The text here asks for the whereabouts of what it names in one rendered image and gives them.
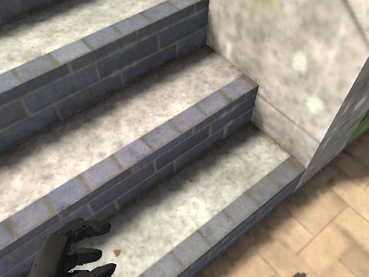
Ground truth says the robot left hand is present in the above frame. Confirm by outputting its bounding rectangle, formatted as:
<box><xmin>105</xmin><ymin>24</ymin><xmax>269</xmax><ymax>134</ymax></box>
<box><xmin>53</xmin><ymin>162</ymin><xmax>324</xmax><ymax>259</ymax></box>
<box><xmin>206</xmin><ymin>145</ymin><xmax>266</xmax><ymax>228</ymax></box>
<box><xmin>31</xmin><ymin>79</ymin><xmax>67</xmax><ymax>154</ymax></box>
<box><xmin>29</xmin><ymin>217</ymin><xmax>116</xmax><ymax>277</ymax></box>

